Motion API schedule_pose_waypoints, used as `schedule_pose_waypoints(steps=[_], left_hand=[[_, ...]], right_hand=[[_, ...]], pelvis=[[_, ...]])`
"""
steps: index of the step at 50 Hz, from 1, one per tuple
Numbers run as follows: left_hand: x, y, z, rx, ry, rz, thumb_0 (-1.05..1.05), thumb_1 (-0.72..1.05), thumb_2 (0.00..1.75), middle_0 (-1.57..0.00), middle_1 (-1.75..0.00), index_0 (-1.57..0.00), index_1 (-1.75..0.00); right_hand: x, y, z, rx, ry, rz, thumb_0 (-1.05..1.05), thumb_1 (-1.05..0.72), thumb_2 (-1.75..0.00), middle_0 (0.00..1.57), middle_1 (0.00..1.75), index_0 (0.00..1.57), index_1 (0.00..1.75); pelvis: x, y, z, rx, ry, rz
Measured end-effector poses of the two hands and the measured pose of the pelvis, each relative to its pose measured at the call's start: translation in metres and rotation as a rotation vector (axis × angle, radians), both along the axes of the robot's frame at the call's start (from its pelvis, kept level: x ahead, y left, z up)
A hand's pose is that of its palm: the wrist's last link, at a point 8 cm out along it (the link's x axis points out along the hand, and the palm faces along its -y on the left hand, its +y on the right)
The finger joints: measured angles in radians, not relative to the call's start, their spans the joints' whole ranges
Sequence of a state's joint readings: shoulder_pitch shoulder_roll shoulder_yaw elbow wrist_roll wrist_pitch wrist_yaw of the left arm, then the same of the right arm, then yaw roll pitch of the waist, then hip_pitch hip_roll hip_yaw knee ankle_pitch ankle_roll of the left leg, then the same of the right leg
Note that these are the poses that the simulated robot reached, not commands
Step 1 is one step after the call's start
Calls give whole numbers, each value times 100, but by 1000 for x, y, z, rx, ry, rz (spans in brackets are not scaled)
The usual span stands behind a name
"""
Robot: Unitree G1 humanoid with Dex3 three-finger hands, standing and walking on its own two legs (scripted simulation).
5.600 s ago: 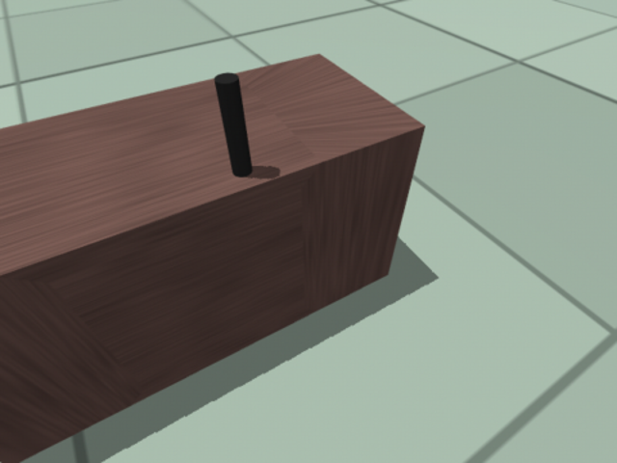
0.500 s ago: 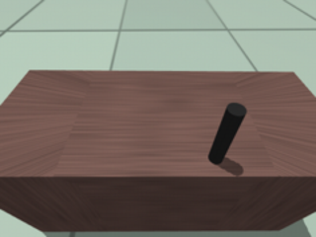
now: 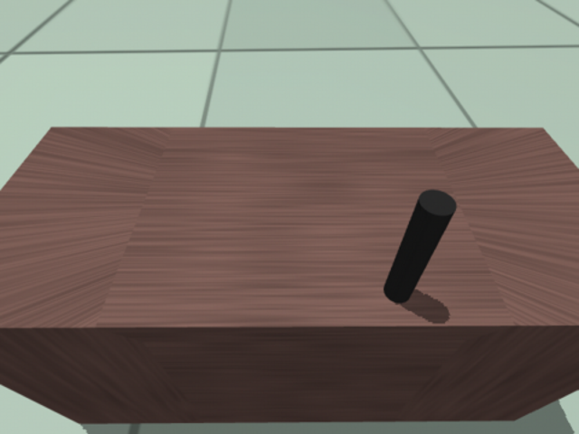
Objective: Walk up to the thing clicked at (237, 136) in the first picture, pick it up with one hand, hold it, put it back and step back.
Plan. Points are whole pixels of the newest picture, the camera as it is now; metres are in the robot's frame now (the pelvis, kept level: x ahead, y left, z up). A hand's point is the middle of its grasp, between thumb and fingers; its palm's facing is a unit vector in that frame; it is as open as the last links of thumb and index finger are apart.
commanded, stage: stand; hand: right
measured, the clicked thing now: (414, 253) +0.37 -0.18 +0.03
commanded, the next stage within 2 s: rise first in 0.10 s
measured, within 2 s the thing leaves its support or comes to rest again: neither
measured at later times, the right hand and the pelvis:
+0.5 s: hand (478, 428) +0.16 -0.26 -0.11, palm faces +0.24 +0.92 -0.32, open 12.6 cm; pelvis +0.00 -0.01 +0.00, yaw -4 degrees
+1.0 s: hand (525, 409) +0.16 -0.27 +0.00, palm faces +0.36 +0.86 -0.35, open 17.6 cm; pelvis +0.01 +0.00 +0.00, yaw -6 degrees
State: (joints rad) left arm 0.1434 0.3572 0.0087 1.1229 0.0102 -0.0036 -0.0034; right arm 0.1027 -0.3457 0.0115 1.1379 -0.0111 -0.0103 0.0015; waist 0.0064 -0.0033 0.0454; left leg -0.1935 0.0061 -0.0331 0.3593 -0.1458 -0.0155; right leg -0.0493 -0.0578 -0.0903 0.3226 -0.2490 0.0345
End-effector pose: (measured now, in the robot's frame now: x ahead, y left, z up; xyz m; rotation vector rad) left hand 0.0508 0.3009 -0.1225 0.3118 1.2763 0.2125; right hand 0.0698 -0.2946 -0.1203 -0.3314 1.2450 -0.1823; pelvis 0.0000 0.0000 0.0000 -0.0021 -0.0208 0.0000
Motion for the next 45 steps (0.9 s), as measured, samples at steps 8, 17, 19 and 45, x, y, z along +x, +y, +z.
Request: schedule_pose_waypoints(steps=[8, 17, 19, 45], left_hand=[[6, -3, 0, 0, -4, -2, 1, 90, 89, -20, -30, -20, -30], [59, -20, 8, -18, -248, 2, 1, 76, 75, -12, -20, -11, -20], [81, -24, 11, -15, -310, -5, 1, 66, 65, -10, -16, -9, -16], [134, -72, 37, -115, -541, -105, 0, -48, 5, -6, -6, -6, -6]], right_hand=[[7, -2, 0, -1, -9, 3, 0, -91, -90, 20, 30, 20, 30], [49, 6, 7, 17, -247, -86, 1, -76, -75, 14, 19, 13, 19], [61, 6, 13, 13, -312, -105, 1, -66, -65, 12, 16, 11, 15], [63, -7, 136, -132, -815, -90, -1, 55, -4, 4, 6, 5, 6]], pelvis=[[3, -2, 0, -1, 0, -2], [-8, -3, -5, 2, 41, -37], [-11, -4, -6, 3, 57, -44], [10, -3, -3, 8, -2, -98]])
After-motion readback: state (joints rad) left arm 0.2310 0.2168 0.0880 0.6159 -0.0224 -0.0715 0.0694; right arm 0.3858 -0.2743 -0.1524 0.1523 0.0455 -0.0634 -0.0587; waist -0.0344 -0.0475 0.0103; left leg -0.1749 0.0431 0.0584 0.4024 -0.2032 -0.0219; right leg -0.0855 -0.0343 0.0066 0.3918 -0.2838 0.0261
